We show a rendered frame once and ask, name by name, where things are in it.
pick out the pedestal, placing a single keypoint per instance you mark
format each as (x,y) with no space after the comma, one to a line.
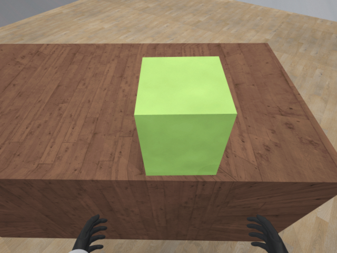
(69,147)

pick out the robot left hand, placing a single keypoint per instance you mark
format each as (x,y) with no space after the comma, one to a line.
(84,239)

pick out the carton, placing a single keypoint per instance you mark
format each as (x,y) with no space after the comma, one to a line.
(184,115)

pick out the robot right hand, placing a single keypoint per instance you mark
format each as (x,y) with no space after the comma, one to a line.
(273,242)

